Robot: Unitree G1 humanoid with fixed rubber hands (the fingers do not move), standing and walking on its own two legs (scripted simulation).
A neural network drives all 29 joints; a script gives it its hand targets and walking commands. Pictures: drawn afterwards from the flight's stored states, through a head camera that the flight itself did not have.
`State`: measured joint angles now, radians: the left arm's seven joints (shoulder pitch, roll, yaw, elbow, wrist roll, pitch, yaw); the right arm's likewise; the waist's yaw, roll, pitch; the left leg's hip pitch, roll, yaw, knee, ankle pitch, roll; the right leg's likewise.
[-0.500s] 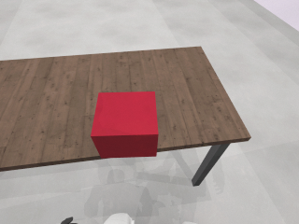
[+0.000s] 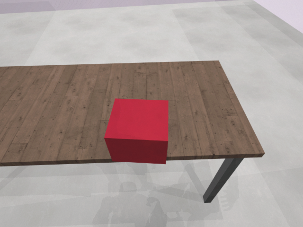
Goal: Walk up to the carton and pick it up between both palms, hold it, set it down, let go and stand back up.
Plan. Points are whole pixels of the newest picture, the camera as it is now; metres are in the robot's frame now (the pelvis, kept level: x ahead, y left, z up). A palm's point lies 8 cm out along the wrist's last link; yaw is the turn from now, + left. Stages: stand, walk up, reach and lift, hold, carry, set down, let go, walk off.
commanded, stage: walk up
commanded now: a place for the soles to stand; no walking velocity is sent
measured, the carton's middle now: (140, 131) +0.41 +0.05 -0.03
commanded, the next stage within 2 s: none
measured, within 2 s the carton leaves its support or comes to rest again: neither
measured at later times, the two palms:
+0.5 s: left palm out of the picture +0.05 +0.26 -0.13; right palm out of the picture +0.05 -0.24 -0.13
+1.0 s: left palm out of the picture -0.01 +0.29 -0.13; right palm out of the picture +0.07 -0.24 -0.13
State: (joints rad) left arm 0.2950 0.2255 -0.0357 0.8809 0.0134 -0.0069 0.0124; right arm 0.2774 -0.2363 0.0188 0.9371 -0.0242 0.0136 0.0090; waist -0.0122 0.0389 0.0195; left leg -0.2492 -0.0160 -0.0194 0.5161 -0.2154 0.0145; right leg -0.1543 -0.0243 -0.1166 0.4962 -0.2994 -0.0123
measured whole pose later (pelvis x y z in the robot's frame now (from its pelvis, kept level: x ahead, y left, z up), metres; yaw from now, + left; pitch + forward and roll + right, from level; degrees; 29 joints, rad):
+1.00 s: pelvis +0.02 +0.03 +0.00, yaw +7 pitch -3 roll -2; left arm 0.33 0.26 -0.01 1.00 0.05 -0.01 0.05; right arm 0.28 -0.28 0.02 1.01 -0.05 0.03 0.00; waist 0.00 0.02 0.07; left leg -0.35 0.00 -0.02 0.75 -0.45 -0.01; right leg -0.07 -0.08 -0.22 0.47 -0.34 0.03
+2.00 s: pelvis +0.02 +0.07 +0.00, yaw +0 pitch -2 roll +1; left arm 0.30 0.25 -0.02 0.95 -0.01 -0.01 0.00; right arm 0.22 -0.26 0.04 0.94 -0.01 0.00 -0.01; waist 0.00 0.01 0.04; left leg -0.21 0.04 0.12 0.48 -0.24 0.00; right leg -0.25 0.01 0.00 0.51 -0.24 -0.02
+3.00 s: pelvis +0.06 +0.06 -0.01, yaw -13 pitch -1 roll +1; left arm 0.34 0.25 -0.01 0.89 0.00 -0.01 0.03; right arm 0.25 -0.30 0.03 0.97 -0.03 0.04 0.00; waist 0.01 0.03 0.04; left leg -0.18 0.08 0.15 0.65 -0.56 -0.01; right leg -0.28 0.12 0.12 0.60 -0.30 -0.07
